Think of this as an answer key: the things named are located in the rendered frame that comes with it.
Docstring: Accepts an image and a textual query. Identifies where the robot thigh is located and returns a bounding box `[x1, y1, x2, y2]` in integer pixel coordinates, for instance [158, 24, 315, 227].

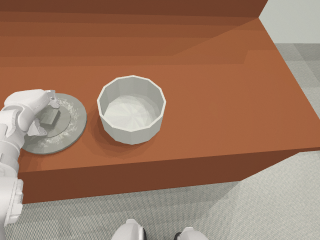
[177, 230, 208, 240]
[111, 223, 144, 240]

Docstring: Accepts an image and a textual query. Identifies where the table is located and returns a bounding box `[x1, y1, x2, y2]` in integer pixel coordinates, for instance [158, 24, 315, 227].
[0, 0, 320, 204]

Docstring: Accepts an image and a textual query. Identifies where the left robot hand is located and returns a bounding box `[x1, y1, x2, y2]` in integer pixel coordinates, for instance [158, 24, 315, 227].
[4, 89, 60, 136]

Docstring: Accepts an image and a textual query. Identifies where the left robot forearm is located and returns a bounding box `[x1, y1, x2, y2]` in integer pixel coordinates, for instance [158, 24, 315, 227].
[0, 103, 35, 178]

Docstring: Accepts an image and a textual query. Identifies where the pot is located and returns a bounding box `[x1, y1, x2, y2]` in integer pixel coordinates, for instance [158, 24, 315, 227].
[97, 75, 166, 145]

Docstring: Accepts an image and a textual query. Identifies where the left robot upper arm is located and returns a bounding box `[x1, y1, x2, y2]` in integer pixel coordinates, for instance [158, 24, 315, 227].
[0, 176, 24, 240]

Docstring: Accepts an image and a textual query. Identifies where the lid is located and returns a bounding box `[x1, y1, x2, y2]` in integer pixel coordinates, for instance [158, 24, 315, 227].
[22, 93, 87, 155]

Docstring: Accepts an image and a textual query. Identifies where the robot left thigh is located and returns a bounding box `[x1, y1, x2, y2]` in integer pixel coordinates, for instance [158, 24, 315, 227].
[111, 223, 144, 240]

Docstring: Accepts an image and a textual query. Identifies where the knob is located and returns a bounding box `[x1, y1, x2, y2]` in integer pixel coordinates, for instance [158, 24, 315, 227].
[36, 107, 61, 128]

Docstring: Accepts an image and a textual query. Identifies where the robot right thigh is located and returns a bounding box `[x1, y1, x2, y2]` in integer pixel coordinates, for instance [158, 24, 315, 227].
[177, 230, 208, 240]

